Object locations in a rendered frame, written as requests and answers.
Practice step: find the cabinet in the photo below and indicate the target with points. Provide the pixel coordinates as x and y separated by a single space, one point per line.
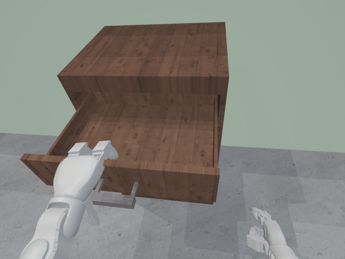
185 58

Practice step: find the robot right hand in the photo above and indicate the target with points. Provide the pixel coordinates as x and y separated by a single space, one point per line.
260 239

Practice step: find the drawer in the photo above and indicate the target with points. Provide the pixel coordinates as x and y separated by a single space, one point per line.
168 143

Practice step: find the handle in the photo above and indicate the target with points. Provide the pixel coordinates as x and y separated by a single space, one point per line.
114 200

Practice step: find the robot left hand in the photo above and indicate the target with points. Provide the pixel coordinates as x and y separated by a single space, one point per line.
78 174

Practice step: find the robot right forearm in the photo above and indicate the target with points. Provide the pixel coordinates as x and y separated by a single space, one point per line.
280 251

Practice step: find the robot left forearm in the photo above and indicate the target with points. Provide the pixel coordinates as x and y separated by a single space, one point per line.
56 229

